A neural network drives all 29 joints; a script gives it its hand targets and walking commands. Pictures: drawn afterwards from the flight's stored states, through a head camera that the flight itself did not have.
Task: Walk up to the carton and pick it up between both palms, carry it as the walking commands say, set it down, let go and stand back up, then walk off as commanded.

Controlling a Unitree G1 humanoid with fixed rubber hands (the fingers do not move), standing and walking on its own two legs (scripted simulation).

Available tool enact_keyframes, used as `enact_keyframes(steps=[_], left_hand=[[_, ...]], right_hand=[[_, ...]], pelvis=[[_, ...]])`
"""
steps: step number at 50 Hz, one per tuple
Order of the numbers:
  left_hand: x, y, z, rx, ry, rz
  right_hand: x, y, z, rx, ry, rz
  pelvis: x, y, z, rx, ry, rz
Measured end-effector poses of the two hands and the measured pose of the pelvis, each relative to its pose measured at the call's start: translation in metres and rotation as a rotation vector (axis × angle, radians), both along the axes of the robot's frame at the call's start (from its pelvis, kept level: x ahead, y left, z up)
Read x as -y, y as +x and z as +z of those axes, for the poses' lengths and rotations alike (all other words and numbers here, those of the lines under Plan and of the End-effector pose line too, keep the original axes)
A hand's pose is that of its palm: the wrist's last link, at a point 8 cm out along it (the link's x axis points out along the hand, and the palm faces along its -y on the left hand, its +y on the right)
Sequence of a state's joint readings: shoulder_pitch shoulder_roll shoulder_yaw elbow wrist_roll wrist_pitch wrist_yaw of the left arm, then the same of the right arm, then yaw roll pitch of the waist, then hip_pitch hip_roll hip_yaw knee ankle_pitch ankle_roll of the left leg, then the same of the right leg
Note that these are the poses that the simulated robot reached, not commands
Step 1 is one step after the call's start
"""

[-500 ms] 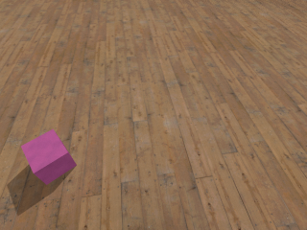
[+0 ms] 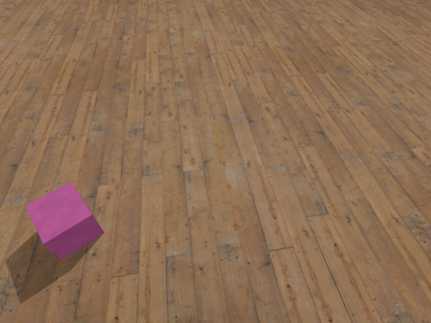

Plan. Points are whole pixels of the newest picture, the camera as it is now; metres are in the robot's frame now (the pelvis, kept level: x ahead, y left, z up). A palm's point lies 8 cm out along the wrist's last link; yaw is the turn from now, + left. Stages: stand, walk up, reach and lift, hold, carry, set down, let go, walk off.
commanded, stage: stand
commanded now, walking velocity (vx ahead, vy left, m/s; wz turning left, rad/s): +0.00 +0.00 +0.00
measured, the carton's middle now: (66, 219) +0.67 +0.74 -0.68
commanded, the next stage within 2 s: walk up in 1.10 s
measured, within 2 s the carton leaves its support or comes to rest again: neither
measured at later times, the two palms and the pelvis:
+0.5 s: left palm out of the picture -0.02 +0.22 -0.15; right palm out of the picture -0.04 -0.20 -0.15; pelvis +0.00 +0.00 +0.00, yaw +0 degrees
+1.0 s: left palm out of the picture -0.03 +0.22 -0.15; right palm out of the picture -0.03 -0.19 -0.15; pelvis +0.00 +0.01 +0.00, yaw +0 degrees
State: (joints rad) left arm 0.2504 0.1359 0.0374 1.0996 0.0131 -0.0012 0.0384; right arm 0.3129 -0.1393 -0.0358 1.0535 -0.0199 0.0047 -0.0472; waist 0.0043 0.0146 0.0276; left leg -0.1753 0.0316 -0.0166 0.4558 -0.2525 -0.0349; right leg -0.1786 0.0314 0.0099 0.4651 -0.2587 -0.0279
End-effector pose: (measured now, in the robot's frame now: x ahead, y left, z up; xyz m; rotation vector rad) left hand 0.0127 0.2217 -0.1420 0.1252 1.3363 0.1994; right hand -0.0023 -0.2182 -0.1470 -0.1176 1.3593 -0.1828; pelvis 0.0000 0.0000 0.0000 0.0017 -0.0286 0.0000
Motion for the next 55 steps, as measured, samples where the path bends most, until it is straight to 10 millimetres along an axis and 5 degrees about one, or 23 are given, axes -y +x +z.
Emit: enact_keyframes(steps=[18, 43, 55], left_hand=[[0.007, -0.025, -0.003, -0.071, -0.023, 0.008], [0.008, -0.052, -0.005, -0.153, -0.044, 0.012], [0.002, -0.038, -0.005, -0.12, -0.036, 0.0]], right_hand=[[-0.019, -0.04, -0.002, -0.106, 0.042, -0.004], [-0.027, -0.033, -0.001, -0.112, 0.042, 0.001], [-0.032, -0.033, -0.003, -0.119, 0.042, -0.006]], pelvis=[[-0.001, -0.005, 0.002, -0.005, -0.006, 0.0], [-0.008, -0.002, 0.001, -0.013, -0.007, -0.002], [-0.013, 0.002, 0.001, -0.011, -0.005, -0.003]])
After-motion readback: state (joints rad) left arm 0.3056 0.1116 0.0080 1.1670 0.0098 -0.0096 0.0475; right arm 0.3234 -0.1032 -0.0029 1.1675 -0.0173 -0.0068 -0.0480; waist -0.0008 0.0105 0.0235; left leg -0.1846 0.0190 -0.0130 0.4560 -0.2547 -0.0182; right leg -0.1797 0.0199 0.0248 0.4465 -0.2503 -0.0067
